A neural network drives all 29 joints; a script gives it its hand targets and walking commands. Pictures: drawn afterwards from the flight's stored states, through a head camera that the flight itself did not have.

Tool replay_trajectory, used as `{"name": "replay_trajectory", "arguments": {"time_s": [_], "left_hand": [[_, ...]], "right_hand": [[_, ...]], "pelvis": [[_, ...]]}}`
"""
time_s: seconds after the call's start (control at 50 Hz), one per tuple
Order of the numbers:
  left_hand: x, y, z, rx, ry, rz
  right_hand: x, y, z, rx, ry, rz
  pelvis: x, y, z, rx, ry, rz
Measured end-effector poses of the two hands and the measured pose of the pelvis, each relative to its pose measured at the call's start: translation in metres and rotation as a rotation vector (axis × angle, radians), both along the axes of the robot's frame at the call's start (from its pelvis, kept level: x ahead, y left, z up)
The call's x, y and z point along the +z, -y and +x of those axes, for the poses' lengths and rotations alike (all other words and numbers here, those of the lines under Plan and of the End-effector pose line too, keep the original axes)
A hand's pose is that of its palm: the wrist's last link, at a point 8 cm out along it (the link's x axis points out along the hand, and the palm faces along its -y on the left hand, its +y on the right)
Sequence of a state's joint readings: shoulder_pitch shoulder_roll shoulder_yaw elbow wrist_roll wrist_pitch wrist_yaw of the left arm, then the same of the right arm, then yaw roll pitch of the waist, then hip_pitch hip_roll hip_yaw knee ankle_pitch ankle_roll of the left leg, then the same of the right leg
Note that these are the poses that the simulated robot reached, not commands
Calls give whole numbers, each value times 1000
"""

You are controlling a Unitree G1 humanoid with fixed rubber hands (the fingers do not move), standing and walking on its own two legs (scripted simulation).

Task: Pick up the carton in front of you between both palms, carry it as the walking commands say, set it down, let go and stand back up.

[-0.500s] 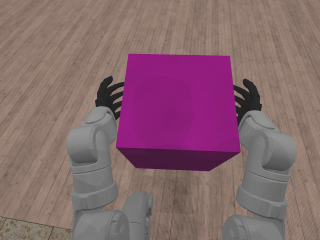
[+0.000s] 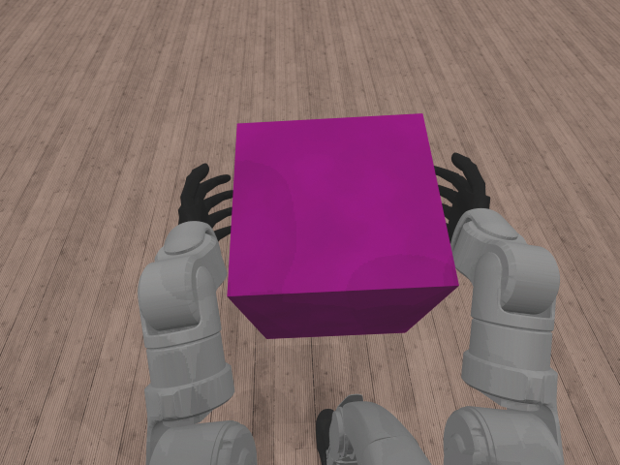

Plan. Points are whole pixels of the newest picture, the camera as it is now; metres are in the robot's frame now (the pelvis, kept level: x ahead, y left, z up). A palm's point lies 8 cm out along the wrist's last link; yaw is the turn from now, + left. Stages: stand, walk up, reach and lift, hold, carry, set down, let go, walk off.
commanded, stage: carry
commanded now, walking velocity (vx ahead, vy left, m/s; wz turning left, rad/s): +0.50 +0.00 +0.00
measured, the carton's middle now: (333, 242) +0.36 -0.05 +0.06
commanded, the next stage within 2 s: none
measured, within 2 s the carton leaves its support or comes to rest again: neither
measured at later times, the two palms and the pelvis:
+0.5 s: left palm (147, 50) +0.75 +0.22 +0.11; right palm (322, 57) +0.72 -0.07 +0.11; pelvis +0.39 +0.10 -0.01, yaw -1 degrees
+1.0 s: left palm out of the picture +0.99 +0.29 +0.09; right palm out of the picture +1.00 -0.01 +0.09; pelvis +0.77 +0.13 +0.00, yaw +1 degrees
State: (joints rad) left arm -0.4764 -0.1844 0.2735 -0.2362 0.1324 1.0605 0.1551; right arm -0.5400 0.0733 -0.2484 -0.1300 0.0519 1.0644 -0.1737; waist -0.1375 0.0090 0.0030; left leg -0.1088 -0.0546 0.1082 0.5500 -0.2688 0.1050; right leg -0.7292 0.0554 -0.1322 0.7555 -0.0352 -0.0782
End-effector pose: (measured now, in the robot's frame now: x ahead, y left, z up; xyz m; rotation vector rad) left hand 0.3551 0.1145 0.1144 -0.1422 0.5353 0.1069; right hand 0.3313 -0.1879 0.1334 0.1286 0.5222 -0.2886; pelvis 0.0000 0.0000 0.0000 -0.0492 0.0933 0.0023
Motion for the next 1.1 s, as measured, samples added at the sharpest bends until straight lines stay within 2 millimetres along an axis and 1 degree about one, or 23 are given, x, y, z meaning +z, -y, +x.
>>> {"name": "replay_trajectory", "arguments": {"time_s": [0.04,0.08,0.1,0.16,0.2,0.26,0.36,0.42,0.46,0.5,0.54,0.56,0.6,0.66,0.7,0.76,0.78,0.84,0.9,0.94,1.0,1.06,1.1], "left_hand": [[17,-16,29,36,35,-19],[31,-43,55,116,90,2],[36,-58,65,152,108,24],[42,-96,92,228,86,64],[43,-112,115,249,38,68],[45,-123,166,235,-18,64],[41,-121,272,153,-35,31],[28,-115,336,77,-16,-7],[13,-112,370,36,-30,-31],[-3,-109,393,13,-83,-54],[-19,-109,410,9,-136,-90],[-25,-109,418,2,-155,-94],[-31,-111,439,-47,-162,-39],[-32,-118,469,-71,-121,19],[-34,-124,486,-62,-103,51],[-42,-133,510,-18,-102,84],[-44,-137,518,-4,-114,94],[-46,-151,537,55,-167,83],[-38,-163,562,99,-166,64],[-29,-168,586,107,-137,64],[-20,-175,632,88,-90,78],[-23,-183,681,51,-63,78],[-30,-189,716,19,-40,79]], "right_hand": [[20,-20,50,77,34,-15],[33,-48,101,175,93,-24],[37,-63,123,221,114,-25],[38,-104,175,302,94,-13],[31,-116,204,282,43,-4],[23,-122,247,229,-17,-1],[13,-120,320,148,-36,48],[2,-118,358,91,-14,86],[-10,-115,375,35,-34,75],[-26,-113,387,-14,-87,82],[-39,-114,395,-59,-138,102],[-44,-114,401,-73,-158,105],[-49,-116,420,-57,-183,63],[-49,-122,456,-13,-156,22],[-51,-127,483,24,-141,11],[-63,-136,524,93,-142,2],[-67,-139,537,111,-154,7],[-69,-154,573,174,-206,-5],[-59,-166,609,214,-201,-22],[-50,-171,635,220,-170,-23],[-45,-177,674,199,-124,-15],[-50,-185,710,162,-98,-15],[-58,-192,735,128,-77,-14]], "pelvis": [[1,3,42,22,31,12],[-11,5,83,55,48,33],[-16,5,100,52,44,26],[-17,0,143,14,38,10],[-14,-4,170,20,34,13],[-9,-16,209,38,19,25],[-9,-52,281,28,-17,45],[-21,-80,333,-5,-26,44],[-20,-92,360,-11,-43,59],[-12,-101,387,-24,-59,42],[-4,-108,416,-38,-71,22],[-1,-111,430,-43,-74,14],[2,-114,458,-43,-69,5],[1,-115,503,-35,-64,6],[-3,-113,536,-34,-56,9],[-16,-107,592,-9,-23,21],[-17,-106,608,-2,-18,9],[-11,-106,650,13,-14,21],[-4,-109,692,19,-13,43],[-1,-115,721,17,-14,55],[-3,-127,765,9,-1,60],[-13,-144,813,3,26,66],[-27,-157,845,-15,51,61]]}}
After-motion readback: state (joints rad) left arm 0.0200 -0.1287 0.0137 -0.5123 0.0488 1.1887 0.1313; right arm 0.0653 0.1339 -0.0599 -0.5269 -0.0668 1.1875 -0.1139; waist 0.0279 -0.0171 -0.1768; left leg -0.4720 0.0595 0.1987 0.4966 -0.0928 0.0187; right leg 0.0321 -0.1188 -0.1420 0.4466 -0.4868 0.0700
